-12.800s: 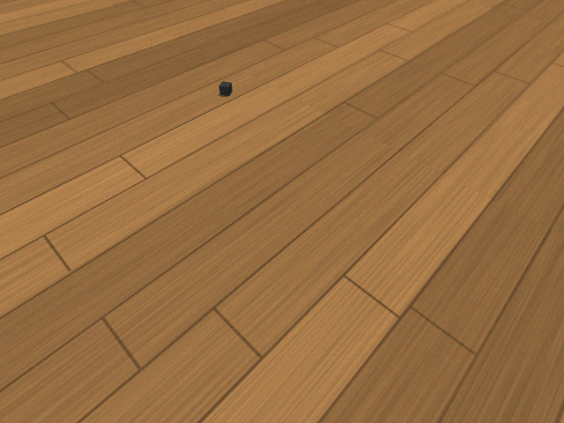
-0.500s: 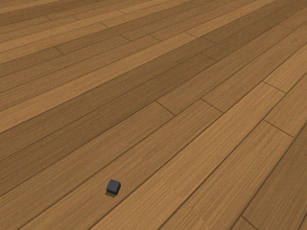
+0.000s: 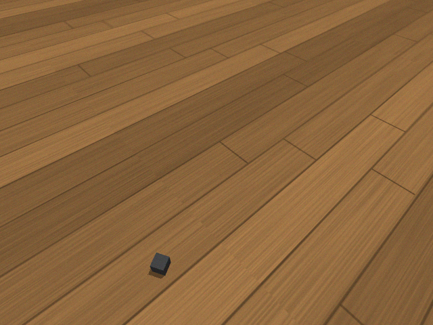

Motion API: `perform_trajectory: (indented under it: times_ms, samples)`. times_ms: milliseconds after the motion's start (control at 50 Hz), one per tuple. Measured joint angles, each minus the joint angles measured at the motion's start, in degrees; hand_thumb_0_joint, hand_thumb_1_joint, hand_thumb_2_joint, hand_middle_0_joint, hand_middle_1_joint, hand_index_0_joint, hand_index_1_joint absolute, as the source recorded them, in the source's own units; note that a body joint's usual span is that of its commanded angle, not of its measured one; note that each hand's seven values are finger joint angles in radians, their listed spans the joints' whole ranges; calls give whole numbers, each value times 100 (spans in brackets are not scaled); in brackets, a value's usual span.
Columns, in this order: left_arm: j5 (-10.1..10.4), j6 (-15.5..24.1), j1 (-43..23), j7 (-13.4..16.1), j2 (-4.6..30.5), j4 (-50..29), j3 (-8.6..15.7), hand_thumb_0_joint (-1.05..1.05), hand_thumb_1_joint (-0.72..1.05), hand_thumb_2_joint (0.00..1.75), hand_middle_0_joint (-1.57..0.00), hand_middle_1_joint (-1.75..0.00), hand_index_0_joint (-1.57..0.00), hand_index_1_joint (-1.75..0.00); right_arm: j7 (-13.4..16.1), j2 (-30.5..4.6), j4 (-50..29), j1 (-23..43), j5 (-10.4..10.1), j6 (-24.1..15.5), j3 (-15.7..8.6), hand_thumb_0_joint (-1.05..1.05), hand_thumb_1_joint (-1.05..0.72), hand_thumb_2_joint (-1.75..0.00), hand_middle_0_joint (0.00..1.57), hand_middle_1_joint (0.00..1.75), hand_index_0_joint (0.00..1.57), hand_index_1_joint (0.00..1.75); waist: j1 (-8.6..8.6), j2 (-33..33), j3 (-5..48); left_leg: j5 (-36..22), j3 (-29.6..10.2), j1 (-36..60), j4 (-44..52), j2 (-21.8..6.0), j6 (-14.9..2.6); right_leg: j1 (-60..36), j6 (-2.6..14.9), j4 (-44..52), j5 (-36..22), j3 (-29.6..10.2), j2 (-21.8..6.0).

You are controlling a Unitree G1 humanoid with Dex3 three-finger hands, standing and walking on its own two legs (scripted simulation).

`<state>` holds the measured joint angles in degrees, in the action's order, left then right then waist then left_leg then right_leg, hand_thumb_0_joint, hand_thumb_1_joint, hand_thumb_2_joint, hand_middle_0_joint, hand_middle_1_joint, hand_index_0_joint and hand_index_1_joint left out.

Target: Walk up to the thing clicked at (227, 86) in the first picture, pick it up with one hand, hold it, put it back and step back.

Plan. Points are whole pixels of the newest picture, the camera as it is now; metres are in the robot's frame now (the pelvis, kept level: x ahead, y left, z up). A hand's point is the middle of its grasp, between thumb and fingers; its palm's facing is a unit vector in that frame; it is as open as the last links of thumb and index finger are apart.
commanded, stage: stand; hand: left
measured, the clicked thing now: (160, 264) +0.53 +0.24 -0.75
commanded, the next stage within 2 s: walk up in 0.04 s
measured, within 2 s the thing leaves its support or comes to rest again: neither
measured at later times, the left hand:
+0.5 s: hand out of the picture +0.14 +0.24 -0.14, palm faces -0.05 -0.91 -0.40, open 7.4 cm
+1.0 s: hand (100, 309) +0.21 +0.26 -0.18, palm faces -0.06 -0.92 -0.38, open 7.4 cm
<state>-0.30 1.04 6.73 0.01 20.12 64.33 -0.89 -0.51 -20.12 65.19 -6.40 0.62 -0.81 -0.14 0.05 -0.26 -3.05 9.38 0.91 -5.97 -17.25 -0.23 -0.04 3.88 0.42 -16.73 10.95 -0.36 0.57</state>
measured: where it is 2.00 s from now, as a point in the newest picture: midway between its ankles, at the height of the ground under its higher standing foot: outside the picture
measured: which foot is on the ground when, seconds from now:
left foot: down 0.00-0.34, up 0.36-0.68, down 0.70-1.00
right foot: down 0.00-0.72, up 0.74-1.00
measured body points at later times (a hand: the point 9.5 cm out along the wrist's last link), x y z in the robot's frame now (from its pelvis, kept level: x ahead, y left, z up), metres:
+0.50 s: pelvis +0.09 -0.03 -0.01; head +0.11 -0.05 +0.44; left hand +0.14 +0.29 -0.12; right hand +0.11 -0.35 -0.14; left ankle +0.08 +0.11 -0.68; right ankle +0.04 -0.13 -0.75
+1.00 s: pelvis +0.12 -0.01 -0.03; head +0.17 -0.01 +0.42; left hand +0.21 +0.30 -0.15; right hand +0.25 -0.31 -0.14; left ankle +0.24 +0.10 -0.75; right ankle +0.09 -0.13 -0.73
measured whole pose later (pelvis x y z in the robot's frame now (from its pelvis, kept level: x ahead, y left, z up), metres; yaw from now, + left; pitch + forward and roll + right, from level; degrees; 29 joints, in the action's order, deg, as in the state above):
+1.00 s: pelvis +0.12 -0.01 -0.03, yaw -4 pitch -3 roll +0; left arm 0.7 -1.6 10.3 0.5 21.8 52.4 2.5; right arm -0.8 -20.5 47.8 -3.0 1.7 1.5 -2.7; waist 1.1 -0.4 -10.2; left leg 7.6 1.9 -23.2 -34.0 -1.2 -1.6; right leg 16.2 0.7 -47.4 30.9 -1.4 0.7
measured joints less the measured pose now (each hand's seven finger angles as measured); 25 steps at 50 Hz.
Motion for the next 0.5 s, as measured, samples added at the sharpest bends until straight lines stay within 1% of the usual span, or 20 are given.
perform_trajectory:
  times_ms: [40,60,120,140,160,180,200,240,280,300,320,340,360,380,420,460,500]
  samples:
    - [-6,0,11,0,-3,-5,-2,1,90,90,-20,-30,-20,-30,-1,-3,1,1,0,1,-2,0,-91,-90,20,30,20,30,2,-1,2,2,2,-5,-2,-2,0,2,0,5,-3,-2,2]
    - [-23,-6,43,-35,-3,-53,41,1,90,90,-20,-30,-21,-30,-29,-6,-48,-25,24,4,-35,0,-91,-90,20,30,20,30,7,0,2,94,12,-36,-94,-5,-41,28,25,-67,57,-8,6]
    - [-96,7,296,-147,36,-199,193,1,90,90,-20,-30,-21,-30,-122,-38,-248,-257,117,-47,-151,0,-91,-90,20,30,21,30,44,26,117,857,53,-142,-630,10,-190,166,133,-607,714,-84,21]
    - [-111,-1,401,-172,58,-228,235,1,90,90,-20,-30,-21,-30,-142,-55,-304,-353,138,-59,-184,0,-91,-90,20,30,21,30,47,39,192,1033,57,-161,-742,24,-226,213,165,-766,920,-114,24]
    - [-124,-8,492,-190,85,-252,271,1,90,90,-20,-30,-21,-30,-155,-74,-359,-441,153,-76,-217,0,-91,-90,20,30,21,30,44,52,247,1077,62,-173,-815,37,-252,260,195,-913,1054,-140,27]
    - [-127,-14,559,-201,118,-274,302,1,90,90,-20,-30,-21,-30,-162,-95,-413,-515,160,-101,-249,0,-91,-90,20,30,21,30,41,68,258,962,73,-171,-853,46,-257,312,223,-1070,1113,-168,31]
    - [-127,-19,604,-203,150,-302,330,1,90,90,-20,-30,-21,-30,-166,-122,-473,-573,163,-131,-282,0,-90,-90,20,30,21,30,38,69,224,674,91,-159,-865,34,-231,388,249,-1276,1123,-172,42]
    - [-132,-35,647,-188,225,-342,385,1,90,90,-20,-30,-21,-30,-161,-125,-574,-631,167,-175,-347,0,-90,-90,20,30,21,30,36,155,69,766,200,-83,-965,47,-122,648,232,-1834,1403,-148,-16]
    - [-138,-34,653,-199,262,-402,409,1,90,90,-20,-30,-20,-30,-167,-142,-688,-744,164,-190,-390,0,-90,-90,20,30,21,30,-27,168,-66,886,219,39,-940,25,-80,871,231,-2049,1719,-78,-70]
    - [-134,0,640,-213,262,-449,412,1,90,90,-20,-30,-20,-30,-174,-174,-732,-815,160,-174,-406,0,-90,-90,20,30,21,30,-62,124,-128,940,185,80,-963,-15,-53,912,215,-1949,1647,-31,-92]
    - [-121,63,638,-221,247,-508,414,1,90,90,-20,-30,-20,-30,-180,-221,-756,-887,147,-131,-421,0,-90,-90,20,30,21,30,-88,36,-185,1033,129,100,-1064,-88,-25,835,149,-1780,1179,83,-88]
    - [-112,151,667,-219,242,-591,423,1,90,90,-20,-30,-20,-30,-181,-260,-762,-945,124,-66,-425,0,-90,-90,20,30,21,30,-88,-37,-209,1153,90,24,-1339,-162,-73,708,75,-1533,552,164,-51]
    - [-107,239,706,-193,223,-663,443,1,90,90,-20,-30,-20,-30,-167,-285,-745,-949,104,18,-422,0,-90,-90,20,30,21,30,-62,-105,-234,1354,-33,-155,-1874,-177,-104,632,81,-1466,471,191,21]
    - [-109,286,758,-167,198,-723,448,1,90,90,-20,-30,-20,-30,-142,-292,-735,-929,88,98,-411,0,-91,-90,20,30,21,30,-16,-134,-253,1577,-199,-358,-2453,-86,-114,552,113,-1412,568,164,69]
    - [-92,282,867,-141,152,-815,429,1,90,90,-20,-30,-20,-30,-107,-297,-793,-913,53,148,-388,0,-91,-90,20,30,20,30,68,-131,-256,1872,-350,-772,-3386,138,-150,366,171,-1208,659,65,79]
    - [-41,259,943,-100,104,-891,406,1,90,90,-20,-30,-21,-30,-106,-313,-912,-893,16,129,-373,0,-91,-90,20,30,20,30,64,-153,-291,1808,-429,-1177,-3957,240,-165,131,189,-917,616,43,64]
    - [0,247,981,-50,64,-980,373,1,90,89,-20,-30,-21,-30,-112,-335,-1040,-853,-1,116,-360,0,-91,-90,20,30,20,30,59,-197,-341,1584,-517,-1517,-4099,245,-160,-49,180,-702,575,39,67]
